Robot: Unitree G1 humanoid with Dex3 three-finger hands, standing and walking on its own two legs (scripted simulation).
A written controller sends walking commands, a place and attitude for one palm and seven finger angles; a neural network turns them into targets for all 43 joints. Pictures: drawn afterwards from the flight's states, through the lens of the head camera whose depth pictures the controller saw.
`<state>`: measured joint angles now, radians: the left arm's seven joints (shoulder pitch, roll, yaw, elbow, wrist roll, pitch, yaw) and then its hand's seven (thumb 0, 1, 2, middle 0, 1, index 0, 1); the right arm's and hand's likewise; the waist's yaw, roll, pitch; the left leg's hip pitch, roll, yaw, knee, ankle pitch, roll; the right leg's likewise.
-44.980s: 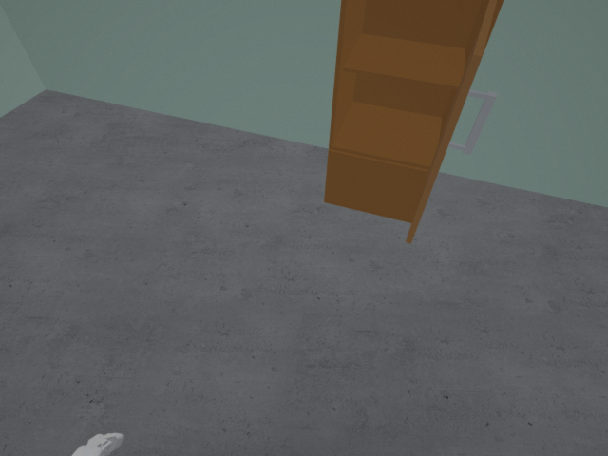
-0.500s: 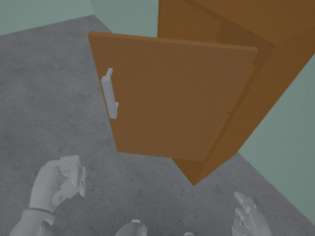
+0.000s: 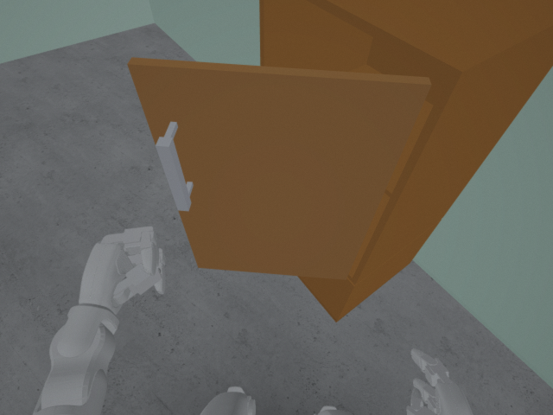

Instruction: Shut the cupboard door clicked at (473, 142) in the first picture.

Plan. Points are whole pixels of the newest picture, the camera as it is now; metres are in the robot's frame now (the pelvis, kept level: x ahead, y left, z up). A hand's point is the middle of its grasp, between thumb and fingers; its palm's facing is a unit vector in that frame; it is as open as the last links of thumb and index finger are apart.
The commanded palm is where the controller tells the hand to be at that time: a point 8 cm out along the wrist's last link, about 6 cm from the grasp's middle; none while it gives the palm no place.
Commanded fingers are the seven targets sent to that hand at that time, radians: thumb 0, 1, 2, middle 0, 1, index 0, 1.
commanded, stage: bring the fist close to the handle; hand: left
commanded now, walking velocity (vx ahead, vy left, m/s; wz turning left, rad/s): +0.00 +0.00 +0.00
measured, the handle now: (178, 169) +0.49 +0.19 +0.06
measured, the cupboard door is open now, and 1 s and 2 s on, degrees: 49 49 35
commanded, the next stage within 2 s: push the door shut along its arc in 0.98 s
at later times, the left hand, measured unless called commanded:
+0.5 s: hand (185, 221) +0.38 +0.16 +0.06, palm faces -0.04 -1.00 -0.03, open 3.1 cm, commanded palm +0.36 +0.21 +0.06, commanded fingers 0.00 0.90 0.90 -1.30 -1.50 -1.30 -1.50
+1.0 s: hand (185, 215) +0.39 +0.16 +0.06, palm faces -0.03 -1.00 -0.02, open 3.1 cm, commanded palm +0.36 +0.21 +0.06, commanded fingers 0.00 0.90 0.90 -1.30 -1.50 -1.30 -1.50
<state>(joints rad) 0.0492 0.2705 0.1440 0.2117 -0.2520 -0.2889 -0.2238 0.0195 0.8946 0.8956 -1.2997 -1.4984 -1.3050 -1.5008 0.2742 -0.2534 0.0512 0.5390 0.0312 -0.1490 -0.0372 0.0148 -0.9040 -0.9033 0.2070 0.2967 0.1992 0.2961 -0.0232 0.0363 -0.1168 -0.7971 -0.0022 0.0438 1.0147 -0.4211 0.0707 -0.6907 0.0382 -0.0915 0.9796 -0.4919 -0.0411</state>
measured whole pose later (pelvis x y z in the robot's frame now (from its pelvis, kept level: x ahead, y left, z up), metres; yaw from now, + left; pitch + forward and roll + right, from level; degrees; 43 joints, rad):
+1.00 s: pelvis +0.00 +0.00 +0.00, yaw -1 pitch +14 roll -2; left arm -0.38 0.27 0.20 0.69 -0.19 -0.43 -0.18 0.02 0.90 0.90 -1.30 -1.50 -1.30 -1.50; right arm 0.32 -0.27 0.01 0.62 0.03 -0.05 0.00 0.01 -0.91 -0.90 0.21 0.30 0.20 0.30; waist -0.06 0.03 -0.12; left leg -0.84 0.01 0.07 1.00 -0.41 0.07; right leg -0.75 0.04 -0.07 0.99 -0.48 -0.04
